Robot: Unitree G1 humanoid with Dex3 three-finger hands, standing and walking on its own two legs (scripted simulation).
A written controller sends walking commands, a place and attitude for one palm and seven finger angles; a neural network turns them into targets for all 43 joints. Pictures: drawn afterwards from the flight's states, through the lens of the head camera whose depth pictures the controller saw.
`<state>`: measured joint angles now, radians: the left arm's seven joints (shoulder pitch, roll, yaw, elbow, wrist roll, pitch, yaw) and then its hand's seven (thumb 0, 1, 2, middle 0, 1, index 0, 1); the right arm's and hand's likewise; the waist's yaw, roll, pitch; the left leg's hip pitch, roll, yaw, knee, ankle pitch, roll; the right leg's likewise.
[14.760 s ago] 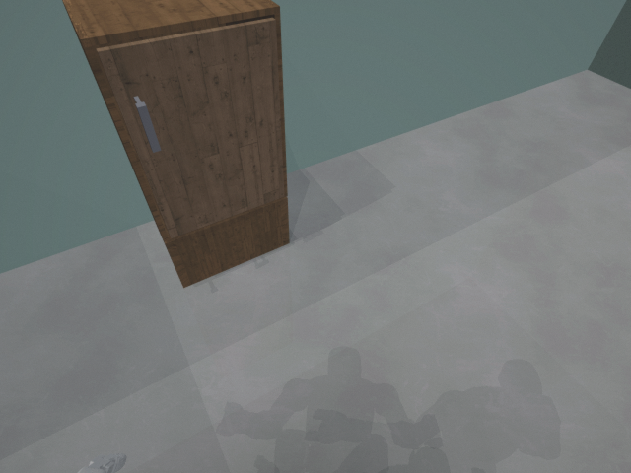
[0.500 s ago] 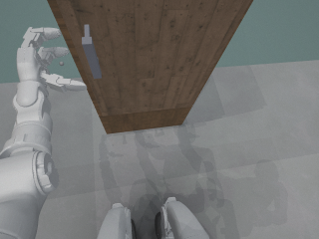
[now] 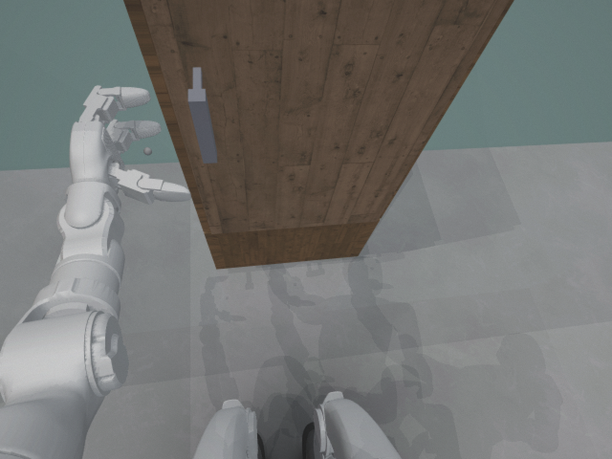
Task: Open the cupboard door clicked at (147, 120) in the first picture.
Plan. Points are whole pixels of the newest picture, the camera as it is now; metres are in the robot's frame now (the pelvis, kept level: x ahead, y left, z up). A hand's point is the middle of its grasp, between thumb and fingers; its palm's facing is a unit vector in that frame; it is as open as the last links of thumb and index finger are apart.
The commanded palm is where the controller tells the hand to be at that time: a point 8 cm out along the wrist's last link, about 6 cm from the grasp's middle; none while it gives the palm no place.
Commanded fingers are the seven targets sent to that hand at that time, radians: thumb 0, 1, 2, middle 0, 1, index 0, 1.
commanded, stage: move the hooked fingers beside the handle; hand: left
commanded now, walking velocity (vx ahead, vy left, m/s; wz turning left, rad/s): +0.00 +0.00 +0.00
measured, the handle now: (204, 118) +0.55 +0.10 +0.04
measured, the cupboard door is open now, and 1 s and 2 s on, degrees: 0 0 0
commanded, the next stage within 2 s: slide the fingers in behind the handle in 0.18 s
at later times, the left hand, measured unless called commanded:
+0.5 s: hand (168, 145) +0.51 +0.15 +0.04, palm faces +0.06 -1.00 +0.00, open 13.9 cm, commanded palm +0.49 +0.19 +0.05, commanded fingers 0.00 -0.50 0.30 -0.30 -1.20 -0.30 -1.20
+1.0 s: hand (193, 149) +0.50 +0.12 +0.04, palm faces +0.03 -1.00 -0.02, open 14.1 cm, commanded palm +0.48 +0.16 +0.05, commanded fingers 0.00 -0.50 0.30 -0.30 -1.20 -0.30 -1.20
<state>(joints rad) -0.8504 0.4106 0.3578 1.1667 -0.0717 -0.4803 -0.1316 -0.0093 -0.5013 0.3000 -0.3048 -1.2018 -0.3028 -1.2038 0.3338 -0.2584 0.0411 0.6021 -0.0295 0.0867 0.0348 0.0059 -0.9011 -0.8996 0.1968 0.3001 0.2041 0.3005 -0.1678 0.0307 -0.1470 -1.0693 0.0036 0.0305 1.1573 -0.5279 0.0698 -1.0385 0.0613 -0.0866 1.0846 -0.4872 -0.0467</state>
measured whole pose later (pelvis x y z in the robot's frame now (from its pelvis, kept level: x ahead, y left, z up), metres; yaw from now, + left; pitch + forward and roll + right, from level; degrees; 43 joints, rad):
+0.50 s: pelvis -0.01 +0.00 -0.01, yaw +0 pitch +26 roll -4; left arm -0.91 0.39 0.35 1.19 -0.05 -0.48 -0.06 -0.01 -0.50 0.30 -0.30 -1.20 -0.30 -1.21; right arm 0.38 -0.26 0.04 0.63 -0.04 0.08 0.04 0.01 -0.90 -0.90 0.20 0.30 0.20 0.30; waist -0.19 0.04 -0.14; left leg -1.12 0.00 0.03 1.18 -0.52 0.07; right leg -1.08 0.06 -0.09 1.10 -0.48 -0.04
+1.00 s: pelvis +0.00 -0.01 +0.00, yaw +1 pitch +26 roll -3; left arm -0.89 0.31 0.26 1.18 -0.04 -0.51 -0.01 -0.01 -0.50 0.30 -0.30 -1.20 -0.28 -1.20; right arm 0.35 -0.25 0.03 0.63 -0.05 0.07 0.06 0.01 -0.90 -0.90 0.20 0.30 0.20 0.30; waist -0.17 0.04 -0.15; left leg -1.09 0.00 0.02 1.17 -0.53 0.06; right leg -1.06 0.06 -0.10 1.11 -0.50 -0.06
